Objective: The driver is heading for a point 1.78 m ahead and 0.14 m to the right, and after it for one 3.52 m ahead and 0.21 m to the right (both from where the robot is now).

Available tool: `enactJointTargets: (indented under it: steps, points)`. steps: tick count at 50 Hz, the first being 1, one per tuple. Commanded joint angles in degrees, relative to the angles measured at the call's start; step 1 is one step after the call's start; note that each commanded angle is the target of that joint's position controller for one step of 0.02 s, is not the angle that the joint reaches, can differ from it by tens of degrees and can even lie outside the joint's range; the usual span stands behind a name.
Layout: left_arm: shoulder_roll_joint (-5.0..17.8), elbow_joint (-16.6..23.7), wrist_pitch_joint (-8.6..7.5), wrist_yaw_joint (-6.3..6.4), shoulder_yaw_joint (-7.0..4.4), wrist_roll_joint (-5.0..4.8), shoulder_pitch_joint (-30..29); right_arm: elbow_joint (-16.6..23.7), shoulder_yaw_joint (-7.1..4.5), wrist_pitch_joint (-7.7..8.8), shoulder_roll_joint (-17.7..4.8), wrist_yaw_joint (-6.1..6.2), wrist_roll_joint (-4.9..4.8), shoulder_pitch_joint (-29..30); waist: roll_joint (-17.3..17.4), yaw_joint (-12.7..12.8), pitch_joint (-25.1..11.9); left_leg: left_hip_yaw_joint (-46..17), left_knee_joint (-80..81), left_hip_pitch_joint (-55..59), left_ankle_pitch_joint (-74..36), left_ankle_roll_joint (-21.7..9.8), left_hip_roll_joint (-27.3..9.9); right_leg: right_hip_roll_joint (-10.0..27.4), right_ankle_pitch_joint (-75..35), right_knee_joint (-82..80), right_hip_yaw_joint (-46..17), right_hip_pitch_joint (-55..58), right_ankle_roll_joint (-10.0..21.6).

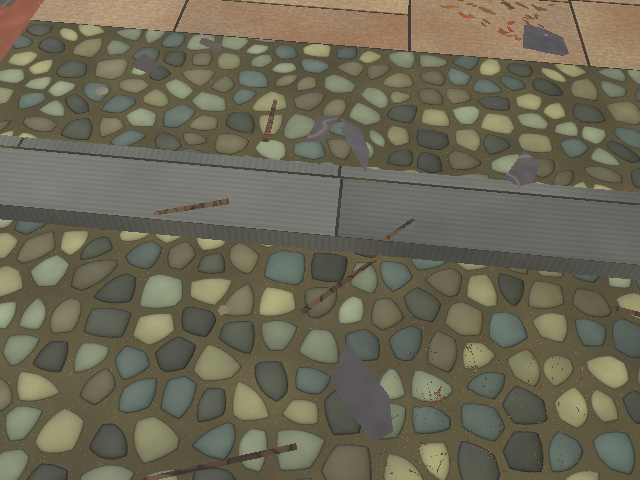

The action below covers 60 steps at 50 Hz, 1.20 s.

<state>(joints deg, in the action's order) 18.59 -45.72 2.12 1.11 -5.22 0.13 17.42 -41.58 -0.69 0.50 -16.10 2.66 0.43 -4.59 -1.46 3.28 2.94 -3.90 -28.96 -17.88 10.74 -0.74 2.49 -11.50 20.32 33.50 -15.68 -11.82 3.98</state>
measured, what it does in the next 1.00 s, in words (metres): steps on the spot, turning right: right foot, then left foot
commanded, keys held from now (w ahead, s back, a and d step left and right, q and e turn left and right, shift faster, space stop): e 0.32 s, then no key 0.68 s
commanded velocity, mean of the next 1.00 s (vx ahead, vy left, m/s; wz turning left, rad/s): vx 0.01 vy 0.00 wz -0.32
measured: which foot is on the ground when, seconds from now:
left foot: down 0.00-0.46, up 0.48-0.84, down 0.86-1.00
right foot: up 0.00-0.44, down 0.46-1.00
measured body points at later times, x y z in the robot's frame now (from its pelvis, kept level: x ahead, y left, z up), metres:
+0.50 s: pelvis -0.02 -0.01 +0.00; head +0.00 -0.04 +0.45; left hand +0.20 +0.20 -0.10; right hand +0.00 -0.31 -0.13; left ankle +0.03 +0.11 -0.72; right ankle -0.04 -0.10 -0.73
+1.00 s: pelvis -0.03 -0.02 +0.01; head -0.02 -0.02 +0.46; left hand +0.12 +0.20 -0.13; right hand -0.04 -0.28 -0.12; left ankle -0.01 +0.10 -0.73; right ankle -0.04 -0.10 -0.73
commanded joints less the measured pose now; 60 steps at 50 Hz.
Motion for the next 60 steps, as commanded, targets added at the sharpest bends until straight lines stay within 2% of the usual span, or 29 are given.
enactJointTargets:
  steps: [1, 2, 3, 4, 5, 6, 8, 13, 18, 20, 21, 22, 23, 24, 25, 26, 27, 28, 30, 32, 36, 40, 42, 43, 44, 46, 48, 53, 60]
  points:
    - [6.67, 4.04, -0.17, 0.58, -1.36, 1.16, 4.97, 2.42, -2.89, -0.41, -12.09, 0.58, -0.36, -8.2, 13.86, -2.32, -11.67, -27.46, 8.05, 19.85, -40.74, -14.89, -28.13, 0.27, 21.46, 25.51, 8.09, -15.26, -3.74]
    - [7.74, 3.06, 0.31, 0.57, -1.77, 1.85, 4.14, 2.75, -2.2, -0.74, -9.06, 0.2, -0.41, -8.03, 7.74, -1.57, -9.01, -22.24, 7.88, 17.32, -39.91, -14.89, -26.04, 3.34, 17.53, 32.01, 8.17, -16.01, -4.42]
    - [7.39, 2.47, 0.78, 0.01, -1.84, 1.73, 2.39, 3.31, -1.6, -0.85, -6.66, 0.05, -0.4, -5.3, 5.21, -1.15, -5.81, -15.23, 8.59, 13.53, -34.76, -12.74, -21.4, 4.97, 12.88, 33.95, 8.42, -15.82, -5.16]
    - [6.78, 2.58, 1.3, -0.73, -1.76, 1.18, 1.55, 4.06, -1.39, -1.09, -6.16, 0.1, 0.19, -2.93, 6.46, -0.37, -4.58, -10.33, 9.36, 11.92, -29.13, -10.3, -17.62, 5.91, 9.43, 34.41, 8.96, -15.73, -5.89]
    - [6.41, 2.93, 1.7, -1.57, -1.56, 0.87, 1.05, 4.18, -1.57, -1.04, -6.83, 0.28, 0.64, -2.5, 9.5, -0.47, -4.33, -7.1, 9.41, 11.3, -29.72, -9.59, -15.54, 6.04, 7.06, 35.43, 10.0, -15.94, -6.68]
    - [6.12, 2.92, 1.92, -2.11, -1.34, 0.46, 0.77, 4.16, -1.75, -0.99, -7.18, 0.16, 1.01, -3.04, 10.55, -0.94, -4.79, -4.83, 9.27, 11.11, -30.79, -9.53, -14.44, 5.81, 5.68, 36.38, 10.97, -15.68, -7.25]
    - [5.76, 3.8, 2.16, -2.62, -1.04, 0.04, -1.26, 3.84, -2.1, -0.69, -7.47, -0.12, 1.08, -4.92, 10.38, -1.96, -5.51, -3.26, 9.48, 12.33, -29.97, -10.4, -14.93, 6.08, 4.53, 35.19, 11.78, -16.41, -7.72]
    - [4.48, 5.85, 2.78, -3.26, -0.12, 0.55, -5.92, 2.73, -3.07, -0.44, -8.65, -0.53, 1.19, -8.47, 10.46, -3.93, -4.96, -2.5, 10.73, 14.12, -21.06, -12.12, -18.12, 8.98, 4.66, 25.81, 13.47, -16.88, -7.2]
    - [2.84, 7.56, 2.53, -3.68, 1.13, 0.08, -7.99, 2.37, -3.93, -0.73, -10.33, -1.71, 1.52, -8.3, 12.42, -4.52, -5.15, 0.79, 9.26, 8.89, -17.09, -11.11, -18.58, 9.88, 6.44, 11.39, 17.14, -6.46, -4.7]
    - [2.65, 7.28, 2.05, -3.33, 1.38, 0.0, -6.43, 1.88, -4.17, -1.18, -10.98, -2.06, 1.18, -8.47, 12.4, -3.82, -5.63, 0.9, 6.64, 8.42, -18.16, -10.35, -18.62, 9.2, 4.35, 3.9, 18.16, -2.66, -3.35]
    - [2.17, 6.45, 1.56, -3.06, 1.57, 0.28, -4.21, 1.74, -4.17, -1.56, -10.96, -2.18, 0.64, -7.79, 11.15, -2.24, -5.66, 2.21, 3.85, 6.61, -17.61, -8.79, -17.76, 8.72, -1.0, -4.15, 18.86, 1.66, -2.45]
    - [2.8, 5.86, 0.84, -2.54, 1.63, 1.0, -3.1, 1.07, -4.05, -1.83, -10.33, -2.34, 0.31, -9.11, 8.19, -1.58, -5.38, 3.85, 0.52, 3.18, -13.35, -5.65, -16.48, 8.99, -7.86, -13.13, 16.98, 6.53, -1.92]
    - [6.48, 6.32, 0.0, -1.93, 1.15, 1.91, -3.21, 1.23, -3.21, -2.08, -6.64, -2.81, 0.74, -12.28, -4.7, -2.74, -5.75, 8.67, -10.57, -4.18, 1.68, -1.3, -11.53, 20.23, -7.56, -21.04, 1.37, 11.41, -0.39]
    - [13.52, 7.8, -0.23, -1.79, -0.16, 1.44, -4.97, 4.24, -1.97, -2.63, -2.87, -2.32, 0.69, -11.03, -15.18, -3.33, -3.16, 10.26, -16.45, -12.19, 23.81, 1.4, -2.73, 33.82, -26.14, -20.08, -12.37, 6.35, 7.45]
    - [10.15, 6.68, -0.55, -1.43, 0.15, 1.34, -2.57, 3.58, -2.59, -3.61, -6.2, -1.49, 0.59, -7.65, -9.23, 0.08, -4.09, 3.65, -22.85, -8.22, 23.54, 1.49, -5.27, 32.63, -25.65, -18.63, -9.05, 2.27, 11.06]
    - [6.42, 6.37, -0.67, -1.28, 1.53, 1.22, -6.04, 2.79, -2.96, -4.04, -6.53, -1.79, -0.27, -8.04, -7.33, -2.65, -1.89, 2.57, -24.79, -7.81, 19.7, 1.13, -5.16, 28.59, -23.64, -18.96, -3.99, 0.76, 10.32]
    - [4.25, 6.54, -0.6, -1.12, 2.29, 1.23, -9.57, 1.36, -3.18, -3.93, -6.76, -2.12, -0.43, -9.44, -6.73, -4.38, -0.6, 2.43, -24.05, -7.22, 15.87, 0.98, -5.32, 24.86, -21.75, -19.37, 0.01, 0.15, 7.98]
    - [3.84, 6.5, -0.87, -0.68, 2.52, 1.02, -10.56, 0.44, -3.51, -3.84, -7.28, -2.31, 0.23, -10.41, -8.12, -4.77, -0.79, 3.25, -24.43, -7.46, 13.27, 0.97, -4.86, 22.67, -25.0, -18.84, 2.24, 1.99, 6.76]
    - [2.44, 5.75, -1.35, -0.33, 3.19, 0.63, -9.25, -1.43, -3.41, -3.83, -6.62, -2.59, 0.88, -12.46, -6.02, -4.66, -3.48, 3.47, -25.03, -5.73, 11.78, 1.61, -4.13, 21.58, -32.5, -17.38, 4.74, 5.01, 6.74]
    - [2.26, 4.61, -1.78, -0.26, 3.44, 0.55, -7.85, -1.85, -2.99, -4.01, -5.1, -2.66, 0.5, -11.79, -4.57, -4.07, -4.07, 3.16, -22.01, -4.94, 11.68, 2.15, -4.14, 22.03, -32.35, -17.12, 4.72, 6.81, 7.02]
    - [2.64, 2.37, -1.88, -0.07, 3.6, 1.03, -6.48, -2.65, -2.42, -4.26, -3.82, -2.08, 0.32, -9.87, -5.66, -2.63, -2.79, 3.35, -12.12, -1.48, 13.14, 2.02, -3.45, 22.05, -25.9, -16.94, 3.0, 6.28, 7.33]
    - [2.65, 0.45, -1.95, 0.23, 3.71, 1.05, -7.14, -4.77, -2.02, -3.65, -3.09, -1.02, -0.2, -11.46, -4.7, -3.39, -3.17, 3.74, -1.11, 4.8, 10.54, 0.87, -2.39, 21.79, -23.68, -15.38, 0.97, 4.2, 7.06]
    - [1.79, -0.37, -2.11, 0.44, 4.06, 0.47, -8.01, -6.56, -1.53, -2.63, -2.56, -0.62, 0.34, -13.76, -2.02, -5.3, -4.03, 1.86, 10.54, 14.01, -2.87, 0.04, -4.36, 20.38, -20.59, -14.21, 1.35, -0.12, 3.84]
    - [0.48, -0.73, -2.51, 0.3, 4.52, 0.43, -6.94, -6.95, -1.6, -1.87, -4.28, -0.44, 1.0, -14.16, 0.35, -4.63, -5.3, -2.73, 11.14, 18.59, -6.96, -0.64, -8.69, 18.79, -17.29, -13.58, 2.04, -3.08, 1.67]
    - [0.3, -1.61, -2.49, 0.0, 4.26, 0.2, -4.46, -6.99, -2.05, -1.43, -7.22, -0.77, 0.58, -10.87, 5.29, -1.13, -2.53, -4.76, 8.8, 13.68, -10.15, -2.16, -10.64, 14.14, -12.49, -15.62, 5.86, -2.42, 0.68]
    - [1.43, -4.2, -2.15, 0.16, 3.93, 0.65, -5.81, -7.94, -1.2, -0.69, -3.67, -1.71, 0.25, -9.86, 5.6, -3.08, -1.05, -3.0, 9.7, 8.25, -5.9, -1.79, -9.26, 13.63, -13.46, -15.72, 6.84, 3.63, 0.35]
    - [1.9, -5.73, -2.14, 0.11, 3.63, 0.53, -5.58, -9.44, -1.05, -0.48, -3.63, -1.34, 0.21, -10.74, 6.35, -3.3, -1.26, -2.41, 10.84, 8.11, -4.43, -1.19, -8.26, 14.33, -16.3, -14.65, 6.79, 4.97, 0.72]
    - [0.34, -9.87, -2.25, 0.34, 4.0, 0.4, -4.46, -12.24, -0.65, -0.42, -2.76, -0.99, 0.23, -11.09, 2.91, -3.35, -0.28, -2.48, 11.34, 9.06, -2.29, -1.83, -8.25, 14.4, -14.21, -16.17, 6.8, 3.16, -0.01]
    - [-0.3, -14.25, -2.16, 0.65, 4.37, 0.35, -3.12, -15.7, -0.07, -0.23, -1.84, -0.82, 0.25, -11.59, 1.74, -3.23, 0.17, -2.6, 11.76, 8.44, -1.19, -2.25, -8.0, 14.61, -13.74, -16.56, 6.98, 3.09, -0.47]
Next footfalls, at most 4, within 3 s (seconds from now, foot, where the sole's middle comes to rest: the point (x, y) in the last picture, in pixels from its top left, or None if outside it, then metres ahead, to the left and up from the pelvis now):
0.46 right None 0.00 -0.11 -0.77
0.86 left None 0.02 0.09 -0.77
2.32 right None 0.06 -0.14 -0.77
2.78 left None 0.43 -0.10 -0.77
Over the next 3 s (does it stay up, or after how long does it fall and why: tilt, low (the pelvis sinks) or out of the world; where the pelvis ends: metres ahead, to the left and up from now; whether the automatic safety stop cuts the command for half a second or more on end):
stays up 0.38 -0.13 0.01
